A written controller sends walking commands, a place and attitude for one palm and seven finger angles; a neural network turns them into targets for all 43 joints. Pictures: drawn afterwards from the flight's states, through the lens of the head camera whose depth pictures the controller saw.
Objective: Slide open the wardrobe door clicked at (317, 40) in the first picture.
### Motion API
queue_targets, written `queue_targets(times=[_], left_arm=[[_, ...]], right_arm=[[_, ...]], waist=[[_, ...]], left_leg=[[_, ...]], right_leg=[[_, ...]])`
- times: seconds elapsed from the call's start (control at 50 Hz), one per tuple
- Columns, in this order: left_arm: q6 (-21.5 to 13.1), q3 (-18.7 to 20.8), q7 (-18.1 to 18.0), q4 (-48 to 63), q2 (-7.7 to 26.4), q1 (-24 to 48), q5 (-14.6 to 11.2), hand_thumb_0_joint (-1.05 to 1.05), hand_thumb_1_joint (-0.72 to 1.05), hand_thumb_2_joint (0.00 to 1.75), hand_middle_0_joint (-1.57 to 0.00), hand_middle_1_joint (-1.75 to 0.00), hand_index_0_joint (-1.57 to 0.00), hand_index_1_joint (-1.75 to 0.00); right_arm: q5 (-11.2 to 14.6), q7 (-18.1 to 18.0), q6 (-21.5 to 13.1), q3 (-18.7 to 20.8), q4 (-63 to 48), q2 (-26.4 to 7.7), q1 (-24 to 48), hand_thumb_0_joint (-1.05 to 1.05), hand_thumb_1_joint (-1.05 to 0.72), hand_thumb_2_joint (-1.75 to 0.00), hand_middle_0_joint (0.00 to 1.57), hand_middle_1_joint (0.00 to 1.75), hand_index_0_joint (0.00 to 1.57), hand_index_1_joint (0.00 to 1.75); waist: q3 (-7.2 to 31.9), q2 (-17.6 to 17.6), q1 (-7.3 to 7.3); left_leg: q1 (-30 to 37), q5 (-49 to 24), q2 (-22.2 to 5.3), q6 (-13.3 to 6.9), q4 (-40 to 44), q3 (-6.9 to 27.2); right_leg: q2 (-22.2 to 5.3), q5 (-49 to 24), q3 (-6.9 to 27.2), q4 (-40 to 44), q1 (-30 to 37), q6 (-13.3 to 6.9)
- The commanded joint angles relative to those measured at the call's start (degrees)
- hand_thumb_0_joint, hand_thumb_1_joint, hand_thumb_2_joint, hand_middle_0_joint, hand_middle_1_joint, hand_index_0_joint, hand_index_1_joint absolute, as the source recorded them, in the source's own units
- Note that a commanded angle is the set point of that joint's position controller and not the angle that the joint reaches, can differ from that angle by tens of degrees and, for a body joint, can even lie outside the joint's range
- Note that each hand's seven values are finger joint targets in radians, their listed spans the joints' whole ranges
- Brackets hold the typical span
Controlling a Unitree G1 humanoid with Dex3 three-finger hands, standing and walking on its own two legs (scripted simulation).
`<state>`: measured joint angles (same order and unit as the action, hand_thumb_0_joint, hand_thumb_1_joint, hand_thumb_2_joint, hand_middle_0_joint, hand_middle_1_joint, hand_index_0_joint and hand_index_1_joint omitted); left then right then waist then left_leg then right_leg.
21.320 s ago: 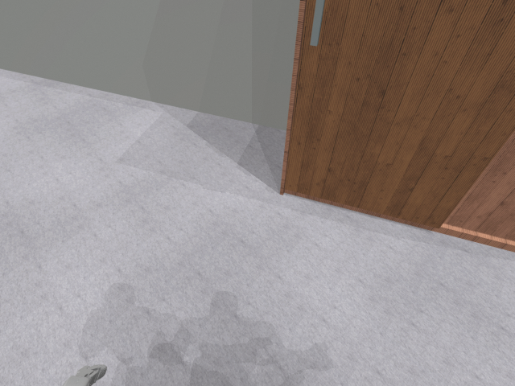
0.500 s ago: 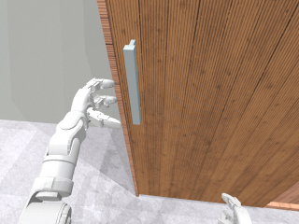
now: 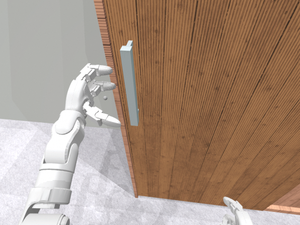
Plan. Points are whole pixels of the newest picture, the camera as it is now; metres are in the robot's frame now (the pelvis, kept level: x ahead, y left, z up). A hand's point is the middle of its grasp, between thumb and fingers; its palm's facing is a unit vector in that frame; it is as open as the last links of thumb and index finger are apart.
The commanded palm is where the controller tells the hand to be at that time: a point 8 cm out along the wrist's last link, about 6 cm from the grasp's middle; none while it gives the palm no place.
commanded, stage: move the hooked fingers beside the handle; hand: left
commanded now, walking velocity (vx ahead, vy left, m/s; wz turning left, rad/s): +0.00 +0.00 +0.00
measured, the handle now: (132, 87) +0.43 +0.07 +0.17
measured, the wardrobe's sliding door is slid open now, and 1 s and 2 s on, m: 0.00 0.00 0.00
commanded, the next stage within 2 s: feel for the door with the fingertips in 0.92 s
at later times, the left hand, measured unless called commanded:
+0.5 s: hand (97, 102) +0.36 +0.15 +0.17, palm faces -0.05 -1.00 -0.02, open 14.0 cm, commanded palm +0.33 +0.19 +0.17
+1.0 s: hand (106, 113) +0.34 +0.13 +0.16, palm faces -0.09 -1.00 -0.01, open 14.0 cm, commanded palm +0.33 +0.19 +0.18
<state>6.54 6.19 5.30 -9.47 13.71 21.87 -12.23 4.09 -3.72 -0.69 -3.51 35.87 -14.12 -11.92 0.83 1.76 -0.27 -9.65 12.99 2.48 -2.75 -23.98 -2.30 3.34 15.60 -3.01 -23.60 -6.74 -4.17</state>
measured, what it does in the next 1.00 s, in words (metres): stands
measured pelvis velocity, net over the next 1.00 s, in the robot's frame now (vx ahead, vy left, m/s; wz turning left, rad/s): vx -0.01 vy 0.01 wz -0.01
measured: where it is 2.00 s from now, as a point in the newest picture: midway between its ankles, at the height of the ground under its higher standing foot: outside the picture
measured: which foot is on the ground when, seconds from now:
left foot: down 0.00-1.00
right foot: down 0.00-1.00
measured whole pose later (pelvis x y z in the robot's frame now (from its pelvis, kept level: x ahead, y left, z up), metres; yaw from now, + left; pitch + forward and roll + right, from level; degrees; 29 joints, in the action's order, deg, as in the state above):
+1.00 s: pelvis -0.01 +0.01 +0.00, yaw -1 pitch -1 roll +0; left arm 8.6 5.7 6.2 -7.9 12.3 16.6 -13.2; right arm 4.1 -3.5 -1.3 -3.2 34.3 -14.4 -13.0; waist 0.5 2.3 -0.8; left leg -11.1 12.2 2.7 -3.3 -24.1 -3.1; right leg 3.0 15.0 -2.3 -24.6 -8.7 -3.7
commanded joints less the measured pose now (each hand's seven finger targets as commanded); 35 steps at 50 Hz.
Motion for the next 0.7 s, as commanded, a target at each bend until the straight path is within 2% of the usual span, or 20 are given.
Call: queue_targets(times=[0.0, 0.02, 0.06, 0.08, 0.1, 0.14, 0.18, 0.22, 0.28, 0.34, 0.38, 0.42, 0.46, 0.5, 0.54, 0.56, 0.58, 0.62, 0.66, 0.68], left_arm=[[3.5, 6.6, 1.0, -5.6, 10.7, 18.9, -0.7, 0.00, -0.50, 0.30, -0.30, -1.20, -0.30, -1.20], [7.1, 3.4, 2.3, -10.0, 6.9, 15.9, -1.1, 0.00, -0.50, 0.30, -0.30, -1.20, -0.30, -1.20], [11.0, 3.3, 4.1, -13.5, 5.9, 12.6, -1.6, 0.00, -0.50, 0.30, -0.30, -1.20, -0.30, -1.20], [11.2, 1.6, 5.0, -9.4, 4.3, 14.4, -2.1, 0.00, -0.50, 0.30, -0.30, -1.20, -0.30, -1.20], [10.5, 4.0, 5.1, -5.6, 6.5, 14.1, -2.5, 0.00, -0.50, 0.30, -0.30, -1.20, -0.30, -1.20], [5.2, 5.3, 4.9, 8.8, 8.8, 20.1, -2.9, 0.00, -0.50, 0.30, -0.30, -1.20, -0.30, -1.20], [-2.5, 9.0, 3.2, 25.1, 15.5, 28.7, -2.8, 0.00, -0.50, 0.30, -0.30, -1.20, -0.30, -1.20], [-8.0, 10.0, 1.4, 31.4, 16.7, 30.7, -2.1, 0.00, -0.50, 0.30, -0.30, -1.20, -0.30, -1.20], [-8.2, 11.1, 0.1, 22.7, 17.3, 27.7, -1.5, 0.00, -0.50, 0.30, -0.30, -1.20, -0.30, -1.20], [0.3, 5.5, 2.1, 3.7, 10.2, 19.7, -1.5, 0.00, -0.50, 0.30, -0.30, -1.20, -0.30, -1.20], [7.3, 1.3, 4.2, -5.8, 5.0, 14.3, -1.7, 0.00, -0.50, 0.30, -0.30, -1.20, -0.30, -1.20], [11.5, 0.4, 5.8, -8.5, 3.9, 14.8, -2.5, 0.00, -0.50, 0.30, -0.30, -1.20, -0.30, -1.20], [10.6, 1.7, 6.1, -3.3, 5.0, 14.9, -2.8, 0.00, -0.50, 0.30, -0.30, -1.20, -0.30, -1.20], [5.4, 4.0, 5.0, 8.9, 8.2, 22.8, -3.4, 0.00, -0.50, 0.30, -0.30, -1.20, -0.30, -1.20], [-2.3, 8.6, 2.9, 24.0, 14.8, 32.6, -3.3, 0.00, -0.50, 0.30, -0.30, -1.20, -0.30, -1.20], [-5.9, 11.3, 1.4, 28.6, 19.2, 34.0, -2.9, 0.00, -0.50, 0.30, -0.30, -1.20, -0.30, -1.20], [-8.6, 11.2, 0.3, 30.3, 18.6, 34.9, -2.2, 0.00, -0.50, 0.30, -0.30, -1.20, -0.30, -1.20], [-10.2, 10.1, -1.1, 25.9, 16.0, 30.5, -1.4, 0.00, -0.50, 0.30, -0.30, -1.20, -0.30, -1.20], [-6.4, 9.2, -0.9, 13.9, 14.7, 24.0, -0.6, 0.00, -0.50, 0.30, -0.30, -1.20, -0.30, -1.20], [-2.8, 5.2, -0.1, 6.2, 10.0, 22.1, -0.5, 0.00, -0.50, 0.30, -0.30, -1.20, -0.30, -1.20]], right_arm=[[0.9, -0.4, -0.6, 2.2, -6.6, -7.1, 6.2, 0.00, -0.90, -0.90, 0.20, 0.30, 0.20, 0.30], [1.3, -0.4, 0.1, 2.2, -7.2, -7.4, 6.4, 0.00, -0.90, -0.90, 0.20, 0.30, 0.20, 0.30], [2.1, -0.3, 1.1, 2.5, -8.0, -8.3, 6.3, 0.00, -0.90, -0.90, 0.20, 0.30, 0.20, 0.30], [2.2, -0.1, 1.2, 2.4, -9.4, -8.1, 6.7, 0.00, -0.90, -0.90, 0.20, 0.30, 0.20, 0.30], [1.9, 0.0, 1.0, 2.7, -10.4, -7.8, 6.8, 0.00, -0.90, -0.90, 0.20, 0.30, 0.20, 0.30], [1.3, 0.2, -0.1, 2.8, -12.5, -6.9, 8.0, 0.00, -0.90, -0.90, 0.20, 0.30, 0.20, 0.30], [0.6, 0.1, -1.6, 2.7, -13.8, -6.2, 8.9, 0.00, -0.90, -0.90, 0.20, 0.30, 0.20, 0.30], [-0.2, 0.0, -3.4, 2.3, -12.8, -5.1, 8.2, 0.00, -0.90, -0.90, 0.20, 0.30, 0.20, 0.30], [-0.2, -0.3, -3.8, 2.3, -9.2, -5.7, 7.2, 0.00, -0.90, -0.90, 0.20, 0.30, 0.20, 0.30], [0.9, -0.5, -2.4, 2.2, -7.0, -6.7, 7.3, 0.00, -0.90, -0.90, 0.20, 0.30, 0.20, 0.30], [1.8, -0.3, -0.8, 2.4, -7.2, -7.5, 7.1, 0.00, -0.90, -0.90, 0.20, 0.30, 0.20, 0.30], [2.5, -0.4, 0.1, 2.3, -8.2, -8.2, 7.1, 0.00, -0.90, -0.90, 0.20, 0.30, 0.20, 0.30], [2.1, -0.2, 0.1, 2.8, -9.7, -8.0, 7.4, 0.00, -0.90, -0.90, 0.20, 0.30, 0.20, 0.30], [1.4, -0.2, -0.8, 2.7, -11.8, -7.1, 8.5, 0.00, -0.90, -0.90, 0.20, 0.30, 0.20, 0.30], [0.5, -0.2, -2.6, 2.4, -13.1, -5.9, 9.7, 0.00, -0.90, -0.90, 0.20, 0.30, 0.20, 0.30], [0.1, -0.3, -3.1, 2.0, -12.7, -5.6, 9.5, 0.00, -0.90, -0.90, 0.20, 0.30, 0.20, 0.30], [-0.5, -0.3, -3.8, 2.0, -11.9, -5.2, 8.8, 0.00, -0.90, -0.90, 0.20, 0.30, 0.20, 0.30], [-0.7, 0.0, -4.8, 1.8, -10.0, -4.8, 7.6, 0.00, -0.90, -0.90, 0.20, 0.30, 0.20, 0.30], [0.0, 0.1, -3.7, 2.2, -8.0, -5.7, 6.9, 0.00, -0.90, -0.90, 0.20, 0.30, 0.20, 0.30], [0.5, 0.0, -2.9, 1.9, -7.3, -5.9, 7.6, 0.00, -0.90, -0.90, 0.20, 0.30, 0.20, 0.30]], waist=[[7.8, -5.9, 0.06], [4.3, -6.7, -0.17], [3.0, -7.1, 0.38], [5.5, -6.5, 0.19], [7.9, -6.2, 0.73], [15.6, -4.1, 1.08], [23.1, -0.4, 1.68], [27.6, 3.2, 1.16], [21.6, -0.4, -0.08], [7.6, -3.5, -1.14], [2.1, -4.5, -1.14], [2.3, -5.0, -1.09], [6.6, -5.4, -0.29], [14.4, -5.6, 0.10], [23.0, -1.9, 1.07], [24.1, 0.2, 1.49], [27.7, 2.4, 1.15], [26.4, 2.5, 0.75], [18.2, -0.7, 0.45], [10.4, -1.9, -0.60]], left_leg=[[4.4, -10.9, -2.0, -0.4, 1.0, 2.9], [2.4, -8.7, -1.8, -0.4, 1.2, 2.8], [1.9, -8.3, -1.9, -0.5, 0.6, 2.7], [2.5, -9.4, -1.6, -0.7, 0.3, 2.7], [3.2, -11.1, -1.6, -0.7, -0.4, 2.9], [6.5, -14.9, -1.3, -0.9, -0.9, 3.0], [9.7, -18.4, -1.1, -1.0, -0.9, 3.5], [13.9, -22.8, -1.5, -0.9, -1.2, 3.6], [12.3, -20.5, -2.2, -0.9, -0.7, 3.3], [6.1, -10.6, -2.0, -0.6, 0.2, 2.9], [3.2, -7.1, -1.7, -0.7, 0.0, 2.8], [2.4, -5.9, -1.6, -0.7, -0.3, 3.4], [3.6, -7.8, -1.6, -0.8, -1.2, 3.5], [5.6, -10.4, -1.2, -1.0, -1.2, 4.0], [9.5, -14.5, -1.1, -1.1, -0.9, 4.2], [10.2, -15.5, -1.5, -0.9, -0.8, 4.2], [12.4, -18.0, -1.5, -0.9, -0.7, 4.3], [14.6, -20.9, -2.3, -0.4, -0.7, 4.3], [10.8, -17.0, -2.7, -0.4, -0.2, 3.8], [7.7, -12.5, -2.6, -0.3, 0.4, 3.4]], right_leg=[[-3.2, -19.3, 3.7, 4.0, -2.6, 3.8], [-3.3, -17.6, 3.7, 4.6, -4.6, 4.3], [-3.6, -17.4, 3.8, 4.8, -5.7, 5.1], [-3.9, -19.0, 3.7, 4.1, -4.9, 5.2], [-3.8, -21.3, 3.6, 3.3, -3.7, 5.0], [-3.6, -24.9, 3.8, 1.7, -0.3, 4.0], [-3.7, -27.0, 4.7, 0.7, 3.9, 3.1], [-3.4, -28.6, 4.6, -0.4, 4.8, 2.8], [-3.1, -26.5, 4.3, 1.0, 3.2, 3.3], [-3.0, -19.1, 4.0, 3.9, -4.4, 4.3], [-3.6, -15.8, 4.5, 4.9, -7.9, 5.7], [-3.8, -14.2, 4.4, 5.0, -8.8, 5.9], [-3.7, -15.9, 4.1, 3.6, -7.6, 5.8], [-3.6, -18.1, 4.1, 2.3, -3.4, 4.6], [-3.5, -20.7, 4.8, 1.2, 1.9, 3.2], [-3.4, -20.7, 5.0, 1.0, 2.7, 3.0], [-3.4, -21.6, 4.9, 0.1, 3.8, 2.7], [-2.9, -22.3, 4.0, -0.1, 2.5, 2.6], [-2.6, -19.5, 3.5, 1.8, 0.2, 2.9], [-2.6, -17.0, 3.4, 3.2, -3.5, 3.1]])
